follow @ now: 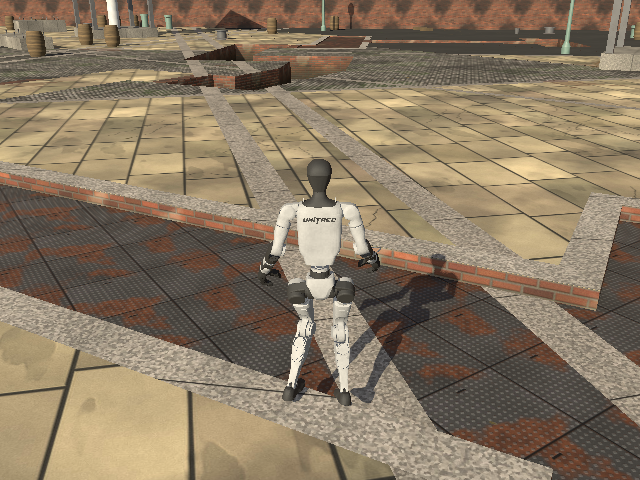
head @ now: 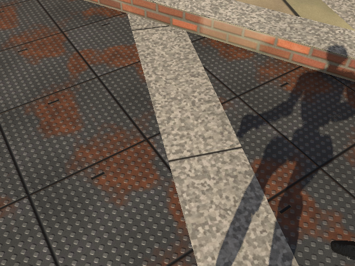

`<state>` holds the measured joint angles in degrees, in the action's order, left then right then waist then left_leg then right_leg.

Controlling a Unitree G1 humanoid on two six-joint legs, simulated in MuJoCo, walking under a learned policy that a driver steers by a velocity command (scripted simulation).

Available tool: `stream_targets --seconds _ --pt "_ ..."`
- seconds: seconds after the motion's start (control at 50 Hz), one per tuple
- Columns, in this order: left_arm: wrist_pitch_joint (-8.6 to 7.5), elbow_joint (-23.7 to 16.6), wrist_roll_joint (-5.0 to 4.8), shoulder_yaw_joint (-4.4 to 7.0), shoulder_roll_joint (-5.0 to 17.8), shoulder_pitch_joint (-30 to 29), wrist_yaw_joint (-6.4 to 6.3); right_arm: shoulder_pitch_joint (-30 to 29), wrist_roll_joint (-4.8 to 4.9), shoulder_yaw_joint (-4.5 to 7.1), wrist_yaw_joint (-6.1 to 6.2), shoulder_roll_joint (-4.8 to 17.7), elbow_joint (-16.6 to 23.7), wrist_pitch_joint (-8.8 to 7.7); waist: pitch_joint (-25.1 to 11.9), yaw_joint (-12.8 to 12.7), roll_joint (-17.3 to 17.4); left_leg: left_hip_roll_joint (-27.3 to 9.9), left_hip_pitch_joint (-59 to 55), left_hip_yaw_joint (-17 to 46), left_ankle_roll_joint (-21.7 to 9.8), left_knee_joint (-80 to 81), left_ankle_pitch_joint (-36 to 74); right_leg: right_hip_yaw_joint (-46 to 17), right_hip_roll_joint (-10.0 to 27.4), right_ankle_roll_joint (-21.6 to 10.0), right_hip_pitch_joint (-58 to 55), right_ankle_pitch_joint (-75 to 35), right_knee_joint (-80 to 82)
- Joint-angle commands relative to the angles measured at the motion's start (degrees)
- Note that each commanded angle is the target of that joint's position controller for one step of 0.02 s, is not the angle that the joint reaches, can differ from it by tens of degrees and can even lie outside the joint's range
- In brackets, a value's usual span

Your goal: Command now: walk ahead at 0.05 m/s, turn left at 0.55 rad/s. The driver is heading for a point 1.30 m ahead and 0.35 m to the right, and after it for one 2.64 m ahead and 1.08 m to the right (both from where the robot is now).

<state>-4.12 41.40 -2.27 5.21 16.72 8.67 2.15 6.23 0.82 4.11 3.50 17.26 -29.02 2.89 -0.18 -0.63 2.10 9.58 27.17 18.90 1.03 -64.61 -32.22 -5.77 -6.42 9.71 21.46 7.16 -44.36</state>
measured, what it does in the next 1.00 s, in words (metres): goes down, turning right: left foot, then right foot 0.16 m lower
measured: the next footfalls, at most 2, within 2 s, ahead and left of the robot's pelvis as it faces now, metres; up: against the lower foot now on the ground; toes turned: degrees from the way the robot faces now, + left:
left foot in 0.22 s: +0.05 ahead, +0.06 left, +0.01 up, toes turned -1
right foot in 0.52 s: +0.31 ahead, -0.25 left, -0.15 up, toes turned -9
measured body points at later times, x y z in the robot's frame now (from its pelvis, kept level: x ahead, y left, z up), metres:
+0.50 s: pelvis +0.17 -0.11 -0.08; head +0.21 -0.15 +0.37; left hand +0.33 +0.16 -0.17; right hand +0.21 -0.40 -0.21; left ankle +0.02 +0.06 -0.70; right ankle +0.30 -0.25 -0.81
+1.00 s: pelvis +0.30 -0.15 -0.14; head +0.31 -0.16 +0.31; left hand +0.58 -0.01 -0.22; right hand +0.29 -0.46 -0.23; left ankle +0.42 -0.06 -0.87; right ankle +0.27 -0.24 -0.87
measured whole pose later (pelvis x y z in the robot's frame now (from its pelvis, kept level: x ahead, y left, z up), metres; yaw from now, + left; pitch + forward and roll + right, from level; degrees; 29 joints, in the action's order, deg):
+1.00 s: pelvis +0.30 -0.15 -0.14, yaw -28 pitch +2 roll -1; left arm 2.2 37.2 0.8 2.5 16.0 7.5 -1.1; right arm 11.4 -1.4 3.9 0.3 16.3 -39.0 -1.6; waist -0.6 1.0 0.6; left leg 0.5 22.5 7.5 2.6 -31.6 -9.0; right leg -15.5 -11.7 -3.0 17.6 14.4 -32.2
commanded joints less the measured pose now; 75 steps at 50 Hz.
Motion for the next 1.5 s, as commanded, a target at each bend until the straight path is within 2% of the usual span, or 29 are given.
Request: stream_targets --seconds 0.02,0.08,0.14,0.18,0.2,0.22,0.24,0.26,0.3,0.34,0.36,0.42,0.48,0.52,0.54,0.56,0.6,0.62,0.68,0.84,0.96,1.04,1.18,1.3,1.32,1.36,1.38,1.44,1.5 --pt "0.23 -1.67 -1.29 1.09 8.54 3.67 -0.15 -13.84 -1.33 -0.89 -1.0 2.85 9.3 -3.1 4.72 -3.37 -4.79 -2.48 20.0 -5.7 0.68 0.52 1.32 -30.11 17.86 -18.38 -16.38 -9.82 24.42" --pt "0.82 0.08 1.39 -0.38 7.14 3.07 -0.99 -3.18 -2.66 -1.4 -1.63 0.9 3.29 -3.58 -3.42 0.86 -3.54 -1.59 2.03 -14.61 -0.83 -9.86 18.11 -19.3 15.46 -16.57 -5.18 -18.18 26.07" --pt "0.94 3.47 0.02 -1.89 4.01 6.38 -0.87 -3.28 -3.4 -2.38 -1.31 -0.32 2.69 -4.34 0.09 1.56 -3.8 -2.27 -7.92 -19.87 -1.37 -0.79 16.42 -15.23 11.98 -13.59 1.57 -23.41 28.75" --pt "1.28 2.99 -1.06 -0.85 4.66 3.55 -1.21 7.57 -4.46 -1.46 -1.04 1.04 -1.89 -6.04 0.26 8.08 -0.69 -2.51 -34.26 -21.7 -3.87 24.08 19.0 -8.69 1.95 -3.15 15.92 -29.58 14.87" --pt "0.66 1.32 -0.79 0.15 6.04 -1.63 -2.34 18.55 -2.85 -0.51 -1.09 0.63 -6.4 -7.27 -0.04 15.12 6.15 -8.76 -48.36 -11.6 -9.01 32.81 25.92 -9.81 -3.1 2.45 29.3 -2.6 -9.0" --pt "-0.13 -1.67 -0.91 0.29 6.6 -3.01 -3.09 20.07 -0.11 -0.36 -0.59 0.03 -6.82 -7.53 2.4 15.72 4.73 -23.41 -49.97 0.86 -14.78 35.95 29.18 -12.15 -2.33 2.8 42.63 36.55 -33.13" --pt "-1.04 -3.27 -0.49 -0.46 4.17 2.07 -2.41 17.44 0.19 -0.56 0.31 2.05 -4.89 -6.93 0.15 9.39 -1.19 -33.13 -48.27 3.57 -18.71 29.22 54.04 -13.85 -1.91 -0.17 47.43 42.42 -40.81" --pt "-1.31 -6.14 -2.3 -0.15 5.55 0.22 -2.72 11.38 -0.45 0.42 -0.04 3.52 -4.45 -6.82 0.08 6.58 1.68 -41.1 -34.19 12.93 -22.87 30.56 55.12 -18.24 2.41 -3.18 48.88 37.64 -32.94" --pt "0.65 -4.23 0.57 1.02 10.04 3.9 -3.17 4.62 -0.16 0.84 0.81 4.55 -4.47 -6.86 -0.71 1.87 -1.95 -31.31 -23.35 8.03 -18.03 30.11 41.17 -14.13 8.26 -4.66 37.34 15.61 -18.62" --pt "3.29 -1.71 3.62 -0.24 5.71 10.14 -1.51 -2.53 0.18 0.3 1.61 4.0 -3.22 -5.75 -1.45 -3.47 -3.59 -21.55 -6.43 -6.36 -14.86 30.4 36.08 -3.17 6.84 -4.75 19.83 -7.49 -13.6" --pt "3.6 -2.18 2.65 -1.47 3.25 12.46 -0.39 -3.72 0.28 0.4 2.0 4.83 -3.44 -5.83 -2.09 -5.4 1.35 -21.65 2.92 -9.5 -13.13 28.39 28.09 -2.82 9.26 -5.8 9.15 -20.53 -5.87" --pt "4.66 -2.41 0.04 -1.33 2.9 10.94 1.34 0.81 0.84 -0.09 2.12 2.69 -6.28 -5.9 -1.67 -3.34 -1.5 -17.19 4.18 -20.61 -7.06 19.88 12.53 1.08 7.01 -4.13 -4.49 -33.68 6.24" --pt "5.51 -2.04 0.87 -0.65 3.84 9.89 1.57 7.63 1.83 0.12 0.48 1.4 -8.73 -5.38 1.3 -0.72 -1.64 -18.4 -7.13 -23.65 -4.13 5.5 15.17 4.49 8.48 -5.85 -3.53 -35.35 22.77" --pt "4.35 2.9 2.68 1.73 8.11 24.86 0.77 12.41 0.32 -0.07 -0.91 0.13 -10.73 -6.37 -2.87 -6.88 -12.76 -11.96 5.45 -28.16 -1.48 -24.77 -1.02 3.03 8.32 -13.79 -27.99 -47.18 25.48" --pt "2.67 1.19 4.01 2.14 14.58 24.49 0.76 17.54 -1.54 -0.91 -1.99 -2.64 -7.9 -6.69 -5.39 -2.18 -19.16 -7.35 24.9 -21.66 1.53 -45.24 -17.75 -10.22 17.31 -21.51 -42.3 -75.07 8.23" --pt "2.04 -1.07 3.61 2.57 15.7 22.13 0.8 17.02 -1.35 -1.68 -2.33 0.05 -5.54 -7.07 -15.35 -3.82 -15.29 -7.19 27.7 -14.9 3.12 -50.12 -13.64 -21.53 24.58 -28.44 -44.25 -77.02 8.98" --pt "2.95 -5.01 2.59 2.03 16.12 9.87 -1.35 11.21 -0.38 -0.84 -0.83 5.56 -3.36 -7.14 -20.23 -0.58 -2.7 -10.77 25.56 -8.49 0.14 -36.04 6.56 -26.33 25.95 -28.18 -33.12 -32.89 17.8" --pt "3.74 -6.46 2.47 1.48 14.41 4.62 -2.22 8.51 0.81 -0.89 0.42 4.68 -2.94 -5.7 -15.93 1.21 -6.15 -11.61 24.8 -8.5 0.37 -30.62 9.69 -33.11 26.67 -28.07 -23.12 -15.47 21.99" --pt "5.15 -7.05 1.42 0.03 10.7 2.57 -3.91 7.12 -1.59 -0.18 0.85 4.7 -3.69 -2.58 -6.03 2.24 -5.84 -9.76 15.35 -9.74 3.42 -6.71 16.12 -24.27 14.6 -23.7 -5.07 3.63 26.19" --pt "7.15 -8.39 0.99 1.11 10.18 1.75 -5.63 0.89 -1.72 0.85 -1.36 3.52 -4.83 -4.29 -5.7 -1.36 -9.76 -8.09 9.49 -8.12 4.84 17.7 22.43 -25.83 11.21 -19.48 -7.54 7.5 22.97" --pt "6.19 -6.85 3.21 -2.59 1.82 -0.24 -3.02 3.21 -2.11 -0.11 -3.58 0.27 -5.96 -5.77 -5.89 0.25 -9.59 -10.49 -13.47 -12.58 1.53 32.9 25.85 -20.18 10.52 -19.49 -1.01 -0.25 21.08" --pt "3.97 -4.51 3.9 -1.45 5.34 8.38 -2.18 -0.2 -2.23 1.38 -3.17 7.49 -3.78 -4.63 -2.75 -4.63 6.82 -17.8 -15.29 0.07 -8.45 41.63 31.66 -5.97 1.65 -10.48 -2.87 14.65 15.26" --pt "3.63 -7.54 2.16 0.19 3.79 -1.71 -2.54 7.19 0.23 3.42 -1.86 10.63 -3.49 -2.15 -3.86 1.5 9.46 -19.1 -21.4 15.09 -12.83 43.56 32.33 -1.05 -0.6 -7.99 3.67 21.87 6.61" --pt "2.63 -4.47 1.46 1.1 4.02 2.76 -1.56 1.54 1.86 4.22 -1.25 10.58 -2.25 0.16 -8.04 -1.66 7.22 -14.04 -17.25 13.38 -8.97 41.16 33.44 -0.7 -0.01 -8.02 -9.02 8.1 21.85" --pt "2.87 -3.55 1.72 1.89 5.65 4.85 -1.75 1.11 2.01 3.8 -1.25 9.33 -1.98 0.22 -8.27 -2.44 5.86 -11.71 -10.5 11.63 -6.66 39.25 27.0 -1.56 3.22 -9.13 -17.09 2.66 25.99" --pt "3.56 -5.26 4.7 3.04 11.98 1.44 -2.15 6.09 1.92 2.88 -1.72 6.28 -1.73 -0.54 -5.03 1.29 -15.2 -1.02 7.69 -3.23 -0.9 19.51 -0.46 -23.23 24.47 -20.67 -21.25 -5.0 29.5" --pt "3.15 -6.46 5.08 2.43 9.86 -1.43 -2.4 7.52 0.99 4.19 -2.06 10.69 -2.63 -1.17 -2.61 2.41 -11.54 -6.15 8.45 -4.36 0.92 10.45 0.33 -21.79 27.94 -23.44 -17.65 -12.29 28.48" --pt "3.24 -7.14 2.83 1.41 6.46 -4.83 -3.86 9.13 0.95 4.32 -2.61 9.65 -5.44 -0.72 -0.87 2.34 -7.59 -8.83 11.85 -8.2 2.76 3.14 11.17 -7.02 19.88 -19.16 -19.63 -18.38 24.75" --pt "4.09 -6.19 3.08 1.44 7.27 -0.74 -4.36 5.08 1.65 2.74 -3.87 6.56 -3.32 -0.83 -0.78 -0.72 -8.21 -11.16 14.45 -14.34 4.35 3.54 14.15 0.25 19.07 -20.47 -22.29 -30.53 24.36"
